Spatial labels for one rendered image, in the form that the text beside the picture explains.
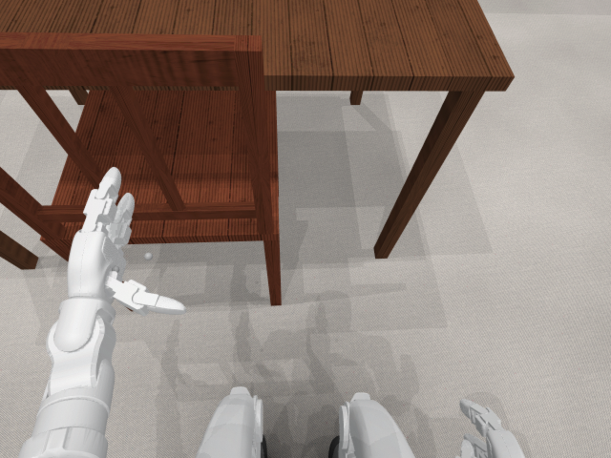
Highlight left robot thigh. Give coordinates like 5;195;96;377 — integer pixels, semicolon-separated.
195;394;263;458

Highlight robot right hand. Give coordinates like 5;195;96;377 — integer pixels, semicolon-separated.
455;399;525;458

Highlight table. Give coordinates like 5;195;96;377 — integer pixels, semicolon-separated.
0;0;515;270

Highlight robot right shin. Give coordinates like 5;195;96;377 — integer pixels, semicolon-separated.
338;392;370;458

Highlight chair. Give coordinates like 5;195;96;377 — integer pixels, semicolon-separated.
0;32;282;311

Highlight robot left forearm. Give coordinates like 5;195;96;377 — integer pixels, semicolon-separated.
18;297;116;458

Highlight robot left hand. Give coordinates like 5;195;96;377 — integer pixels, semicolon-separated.
67;167;186;317

